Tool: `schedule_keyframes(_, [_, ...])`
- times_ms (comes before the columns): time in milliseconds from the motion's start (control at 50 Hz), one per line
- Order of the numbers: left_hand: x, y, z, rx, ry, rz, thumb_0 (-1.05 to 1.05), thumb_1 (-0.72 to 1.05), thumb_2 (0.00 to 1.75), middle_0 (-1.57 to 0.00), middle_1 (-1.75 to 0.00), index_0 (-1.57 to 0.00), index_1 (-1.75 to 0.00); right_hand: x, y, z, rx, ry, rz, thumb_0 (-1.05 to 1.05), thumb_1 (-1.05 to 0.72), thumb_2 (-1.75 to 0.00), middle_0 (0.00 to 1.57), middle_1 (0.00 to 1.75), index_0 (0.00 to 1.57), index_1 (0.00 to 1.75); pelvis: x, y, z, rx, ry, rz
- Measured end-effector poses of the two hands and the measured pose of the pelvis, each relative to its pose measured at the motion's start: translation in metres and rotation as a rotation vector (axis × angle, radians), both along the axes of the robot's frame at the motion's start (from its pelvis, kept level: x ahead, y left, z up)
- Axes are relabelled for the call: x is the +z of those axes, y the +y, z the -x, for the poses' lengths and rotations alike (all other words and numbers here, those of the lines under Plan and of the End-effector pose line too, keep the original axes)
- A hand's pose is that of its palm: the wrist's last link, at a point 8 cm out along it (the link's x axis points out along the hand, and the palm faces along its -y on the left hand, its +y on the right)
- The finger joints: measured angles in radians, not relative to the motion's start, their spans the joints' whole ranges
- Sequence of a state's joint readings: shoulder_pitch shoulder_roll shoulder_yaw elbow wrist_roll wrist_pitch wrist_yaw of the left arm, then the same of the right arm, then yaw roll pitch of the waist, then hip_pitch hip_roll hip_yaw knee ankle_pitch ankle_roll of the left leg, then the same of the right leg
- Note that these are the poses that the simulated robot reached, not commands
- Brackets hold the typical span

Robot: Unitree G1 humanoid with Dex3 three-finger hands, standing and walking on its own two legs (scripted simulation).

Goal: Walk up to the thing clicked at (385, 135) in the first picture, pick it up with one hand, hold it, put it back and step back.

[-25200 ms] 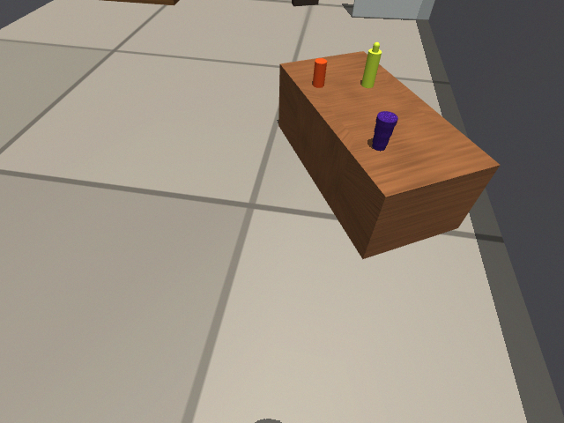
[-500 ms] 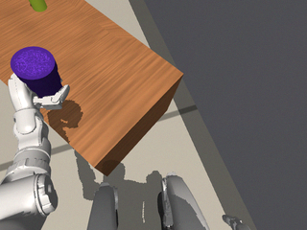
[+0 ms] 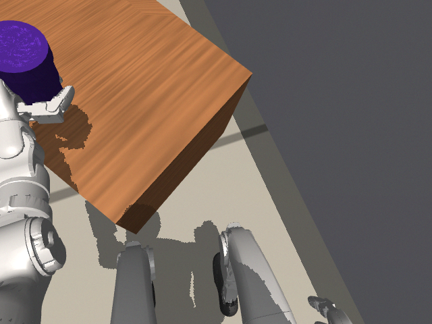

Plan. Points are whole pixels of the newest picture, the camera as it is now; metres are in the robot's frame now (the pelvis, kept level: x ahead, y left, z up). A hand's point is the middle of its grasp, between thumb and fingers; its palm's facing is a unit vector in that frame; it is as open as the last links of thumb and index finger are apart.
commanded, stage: crouch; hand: left
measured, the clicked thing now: (33, 77) +0.52 +0.23 +0.03
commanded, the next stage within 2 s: lower in 0.06 s
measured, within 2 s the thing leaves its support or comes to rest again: rests again in 1.72 s
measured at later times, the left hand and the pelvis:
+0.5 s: hand (59, 99) +0.54 +0.23 -0.06, palm faces +0.25 -0.97 -0.03, open 8.6 cm; pelvis -0.01 +0.00 -0.05, yaw -1 degrees
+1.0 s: hand (67, 106) +0.55 +0.23 -0.10, palm faces +0.22 -0.97 -0.05, open 8.6 cm; pelvis -0.03 +0.00 -0.10, yaw -1 degrees
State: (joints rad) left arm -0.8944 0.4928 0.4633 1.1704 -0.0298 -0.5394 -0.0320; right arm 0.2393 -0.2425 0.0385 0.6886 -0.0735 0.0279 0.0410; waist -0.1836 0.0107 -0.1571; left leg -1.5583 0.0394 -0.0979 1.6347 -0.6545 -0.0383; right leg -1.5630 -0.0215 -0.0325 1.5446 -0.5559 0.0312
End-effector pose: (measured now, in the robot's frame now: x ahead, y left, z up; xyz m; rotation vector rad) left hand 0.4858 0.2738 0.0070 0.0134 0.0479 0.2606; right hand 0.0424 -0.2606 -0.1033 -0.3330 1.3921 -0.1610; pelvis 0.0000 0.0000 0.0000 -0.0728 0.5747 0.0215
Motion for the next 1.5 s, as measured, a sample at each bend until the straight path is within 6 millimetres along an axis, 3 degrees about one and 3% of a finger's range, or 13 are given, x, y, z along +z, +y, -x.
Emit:
schedule_keyframes(260, [-0.017, -0.002, -0.013, 0.001, 0.011, -0.001, -0.01, -0.24, 1.12, -0.8, -1.07, -0.81, -1.04, -0.018, 0.002, 0.004, 0.003, 0.012, -0.006, 0.01, -0.94, -0.9, 0.2, 0.3, 0.2, 0.3, -0.017, -0.001, 0.003, -0.003, 0.027, 0.001])
schedule_keyframes(620, [-0.075, 0.0, -0.019, -0.008, 0.006, -0.009, -0.01, -0.24, 1.12, -0.8, -1.08, -0.81, -1.04, -0.063, -0.006, 0.019, 0.03, 0.052, 0.018, 0.01, -0.94, -0.9, 0.2, 0.3, 0.2, 0.3, -0.069, -0.002, 0.015, -0.005, 0.063, 0.006])
schedule_keyframes(980, [-0.101, 0.001, -0.031, -0.038, 0.021, -0.025, -0.01, -0.24, 1.12, -0.8, -1.08, -0.81, -1.05, -0.094, 0.003, 0.046, 0.0, 0.091, 0.019, 0.01, -0.93, -0.9, 0.2, 0.3, 0.2, 0.3, -0.102, 0.004, 0.026, -0.007, 0.072, 0.013])
schedule_keyframes(1500, [-0.121, 0.001, -0.04, -0.052, 0.022, -0.038, -0.01, -0.24, 1.1, -0.8, -1.07, -0.81, -1.04, -0.117, 0.004, 0.059, 0.005, 0.122, 0.029, 0.01, -0.92, -0.89, 0.2, 0.3, 0.2, 0.3, -0.131, 0.007, 0.031, -0.002, 0.071, 0.022])
